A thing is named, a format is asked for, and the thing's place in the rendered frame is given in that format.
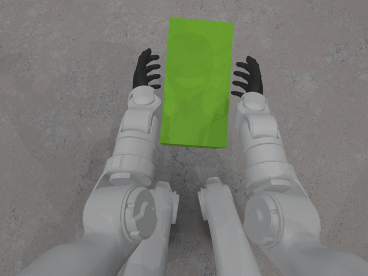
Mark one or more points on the robot right upper arm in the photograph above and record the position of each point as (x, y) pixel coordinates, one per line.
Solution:
(287, 228)

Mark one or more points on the robot left upper arm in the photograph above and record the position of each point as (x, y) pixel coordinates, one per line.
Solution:
(115, 219)

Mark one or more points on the robot right thigh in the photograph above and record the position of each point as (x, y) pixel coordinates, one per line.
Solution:
(232, 252)

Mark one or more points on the left robot forearm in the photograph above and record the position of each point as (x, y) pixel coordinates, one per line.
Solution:
(133, 155)

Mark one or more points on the robot left thigh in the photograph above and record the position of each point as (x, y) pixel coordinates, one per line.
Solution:
(150, 257)

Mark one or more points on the robot right hand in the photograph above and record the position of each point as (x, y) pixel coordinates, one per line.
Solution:
(254, 78)

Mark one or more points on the carton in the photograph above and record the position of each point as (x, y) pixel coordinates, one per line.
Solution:
(197, 84)

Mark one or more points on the robot thigh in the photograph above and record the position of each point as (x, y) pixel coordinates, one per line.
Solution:
(150, 257)
(232, 252)

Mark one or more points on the robot left hand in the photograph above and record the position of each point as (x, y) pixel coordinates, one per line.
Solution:
(140, 77)

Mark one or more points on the right robot forearm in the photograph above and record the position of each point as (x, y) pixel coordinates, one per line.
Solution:
(267, 168)

